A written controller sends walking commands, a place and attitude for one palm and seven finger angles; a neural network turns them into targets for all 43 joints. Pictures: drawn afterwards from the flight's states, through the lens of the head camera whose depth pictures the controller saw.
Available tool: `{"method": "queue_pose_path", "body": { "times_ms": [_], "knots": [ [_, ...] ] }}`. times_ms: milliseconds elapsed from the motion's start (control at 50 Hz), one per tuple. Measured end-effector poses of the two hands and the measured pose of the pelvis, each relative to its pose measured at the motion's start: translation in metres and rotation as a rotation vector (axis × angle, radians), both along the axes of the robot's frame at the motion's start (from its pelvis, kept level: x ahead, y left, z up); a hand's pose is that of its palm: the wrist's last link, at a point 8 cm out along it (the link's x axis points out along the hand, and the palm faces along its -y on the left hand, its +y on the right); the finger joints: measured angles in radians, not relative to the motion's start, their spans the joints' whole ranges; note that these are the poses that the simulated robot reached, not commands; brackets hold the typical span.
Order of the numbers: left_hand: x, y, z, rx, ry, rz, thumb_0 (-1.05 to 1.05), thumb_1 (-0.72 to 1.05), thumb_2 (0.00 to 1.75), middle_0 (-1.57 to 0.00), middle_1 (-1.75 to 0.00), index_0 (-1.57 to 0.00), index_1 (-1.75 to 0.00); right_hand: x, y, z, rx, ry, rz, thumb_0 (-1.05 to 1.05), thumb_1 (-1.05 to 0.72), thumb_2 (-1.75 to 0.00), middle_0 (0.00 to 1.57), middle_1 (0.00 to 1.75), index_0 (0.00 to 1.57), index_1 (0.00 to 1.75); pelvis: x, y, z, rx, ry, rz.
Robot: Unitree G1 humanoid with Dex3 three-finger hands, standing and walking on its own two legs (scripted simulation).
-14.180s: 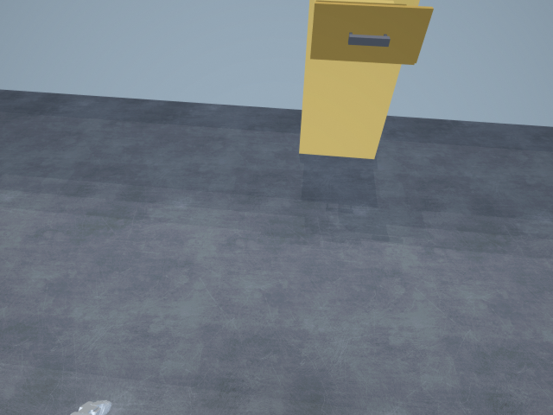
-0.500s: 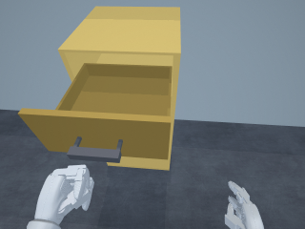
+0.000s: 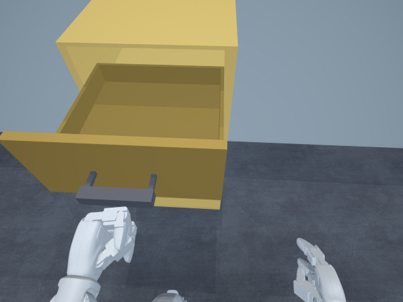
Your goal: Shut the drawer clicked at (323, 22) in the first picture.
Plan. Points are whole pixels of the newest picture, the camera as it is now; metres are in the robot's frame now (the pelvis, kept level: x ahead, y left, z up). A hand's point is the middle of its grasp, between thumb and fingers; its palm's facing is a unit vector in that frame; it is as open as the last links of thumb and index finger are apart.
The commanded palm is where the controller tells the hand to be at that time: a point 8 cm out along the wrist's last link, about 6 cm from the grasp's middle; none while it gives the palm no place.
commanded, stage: bring the fist close to the handle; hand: left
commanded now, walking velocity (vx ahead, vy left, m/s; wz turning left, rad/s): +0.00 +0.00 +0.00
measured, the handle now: (119, 187) +0.31 +0.17 +0.07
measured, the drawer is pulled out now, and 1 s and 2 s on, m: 0.30 0.27 0.14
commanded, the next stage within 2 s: push the drawer shut in 0.36 s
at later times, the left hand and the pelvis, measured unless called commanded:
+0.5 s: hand (129, 240) +0.21 +0.13 +0.07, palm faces -0.02 -1.00 -0.05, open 3.3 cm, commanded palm +0.20 +0.19 +0.08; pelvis +0.00 -0.01 +0.00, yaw +0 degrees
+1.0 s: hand (132, 217) +0.26 +0.14 +0.07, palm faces -0.04 -1.00 -0.05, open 3.1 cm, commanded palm +0.26 +0.19 +0.08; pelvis -0.01 +0.00 +0.00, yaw +1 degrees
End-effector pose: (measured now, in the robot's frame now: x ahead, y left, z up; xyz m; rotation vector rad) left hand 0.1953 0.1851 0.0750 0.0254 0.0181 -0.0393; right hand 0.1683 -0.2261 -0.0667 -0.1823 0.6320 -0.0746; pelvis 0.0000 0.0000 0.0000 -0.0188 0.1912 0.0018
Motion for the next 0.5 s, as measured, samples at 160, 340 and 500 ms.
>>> {"method": "queue_pose_path", "body": {
  "times_ms": [160,340,500],
  "knots": [
    [0.001,-0.002,0.003,0.014,-0.005,0.008,0.02,0.9,0.9,-1.4,-1.6,-1.4,-1.6,-0.006,-0.007,-0.003,0.006,0.028,-0.026,0.02,-0.9,-0.9,0.2,0.3,0.2,0.3,0.001,-0.004,-0.001,0.002,0.003,-0.006],
    [-0.001,0.001,0.0,0.023,0.006,0.017,0.02,0.9,0.9,-1.4,-1.6,-1.4,-1.6,-0.009,-0.016,-0.005,-0.008,0.043,-0.036,0.02,-0.9,-0.9,0.2,0.3,0.2,0.3,0.0,-0.009,-0.001,0.003,0.006,-0.002],
    [-0.001,0.002,0.001,0.023,-0.001,0.016,0.02,0.9,0.9,-1.4,-1.6,-1.4,-1.6,-0.007,-0.022,-0.003,-0.014,0.036,-0.045,0.02,-0.9,-0.9,0.2,0.3,0.2,0.3,0.001,-0.011,0.0,0.003,0.006,0.0]
  ]
}}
